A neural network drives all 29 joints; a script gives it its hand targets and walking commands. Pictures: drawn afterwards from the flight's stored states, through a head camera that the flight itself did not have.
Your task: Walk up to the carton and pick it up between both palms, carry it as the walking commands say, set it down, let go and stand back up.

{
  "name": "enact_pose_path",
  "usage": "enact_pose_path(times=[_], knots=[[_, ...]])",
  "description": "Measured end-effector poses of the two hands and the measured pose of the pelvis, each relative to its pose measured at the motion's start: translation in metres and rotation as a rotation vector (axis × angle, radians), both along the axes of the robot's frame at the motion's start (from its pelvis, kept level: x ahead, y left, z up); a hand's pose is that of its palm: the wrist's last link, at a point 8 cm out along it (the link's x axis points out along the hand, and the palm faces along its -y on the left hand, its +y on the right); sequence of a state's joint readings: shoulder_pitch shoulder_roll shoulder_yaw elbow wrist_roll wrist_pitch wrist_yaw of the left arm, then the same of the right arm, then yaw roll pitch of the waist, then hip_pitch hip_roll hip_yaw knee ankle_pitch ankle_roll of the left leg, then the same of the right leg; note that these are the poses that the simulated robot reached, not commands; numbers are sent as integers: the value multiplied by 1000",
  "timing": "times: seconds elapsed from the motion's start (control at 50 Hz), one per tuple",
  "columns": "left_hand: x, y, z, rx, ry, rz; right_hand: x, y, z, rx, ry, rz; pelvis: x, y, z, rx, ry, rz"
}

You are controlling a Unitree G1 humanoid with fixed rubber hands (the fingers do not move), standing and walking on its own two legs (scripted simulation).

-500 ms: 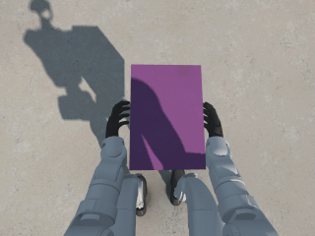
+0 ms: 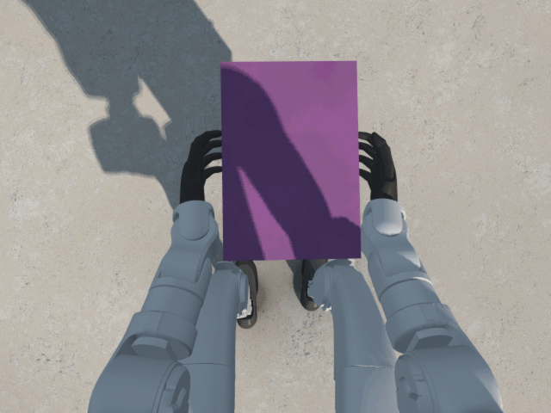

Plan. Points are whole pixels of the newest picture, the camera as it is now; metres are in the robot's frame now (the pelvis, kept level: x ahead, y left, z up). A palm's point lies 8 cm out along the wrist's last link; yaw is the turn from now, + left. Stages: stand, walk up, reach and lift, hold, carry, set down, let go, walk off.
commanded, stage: set down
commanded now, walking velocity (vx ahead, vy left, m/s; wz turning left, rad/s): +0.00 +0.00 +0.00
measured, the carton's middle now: (285, 173) +0.40 +0.00 -0.22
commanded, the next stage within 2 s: none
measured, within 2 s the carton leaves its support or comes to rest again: neither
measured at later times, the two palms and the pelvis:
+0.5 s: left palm (203, 164) +0.41 +0.13 -0.22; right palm (360, 162) +0.42 -0.13 -0.22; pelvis -0.03 +0.01 -0.08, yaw +0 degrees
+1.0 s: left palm (213, 154) +0.44 +0.13 -0.30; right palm (349, 150) +0.46 -0.13 -0.30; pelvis -0.05 +0.01 -0.15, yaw +0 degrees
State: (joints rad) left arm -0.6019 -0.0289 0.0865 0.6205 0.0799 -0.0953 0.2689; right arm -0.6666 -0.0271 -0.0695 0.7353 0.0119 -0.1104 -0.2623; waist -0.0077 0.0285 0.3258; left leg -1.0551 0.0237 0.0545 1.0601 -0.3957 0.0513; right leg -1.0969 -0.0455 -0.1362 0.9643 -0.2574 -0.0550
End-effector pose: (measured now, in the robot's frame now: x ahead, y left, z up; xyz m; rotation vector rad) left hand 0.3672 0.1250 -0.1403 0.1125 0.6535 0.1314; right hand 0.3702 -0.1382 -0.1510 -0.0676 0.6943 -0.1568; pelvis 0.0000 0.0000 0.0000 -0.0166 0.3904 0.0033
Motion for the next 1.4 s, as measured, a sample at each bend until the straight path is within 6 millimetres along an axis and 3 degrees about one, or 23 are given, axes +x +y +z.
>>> enact_pose_path(times=[0.2,0.46,0.8,1.04,1.4], knots=[[28,-3,-24,15,-37,-32,25,0,-23,5,-37,14,-23,1,-34,0,21,0],[42,6,-69,-18,-17,2,46,11,-64,21,-23,35,-33,5,-76,-6,59,2],[66,9,-148,-71,2,26,70,14,-139,17,-6,55,-46,8,-123,-13,27,5],[83,8,-167,-94,4,50,90,14,-156,39,-4,47,-56,6,-154,-12,31,9],[111,8,-244,-152,40,87,121,15,-229,48,34,44,-46,4,-224,-19,74,16]])
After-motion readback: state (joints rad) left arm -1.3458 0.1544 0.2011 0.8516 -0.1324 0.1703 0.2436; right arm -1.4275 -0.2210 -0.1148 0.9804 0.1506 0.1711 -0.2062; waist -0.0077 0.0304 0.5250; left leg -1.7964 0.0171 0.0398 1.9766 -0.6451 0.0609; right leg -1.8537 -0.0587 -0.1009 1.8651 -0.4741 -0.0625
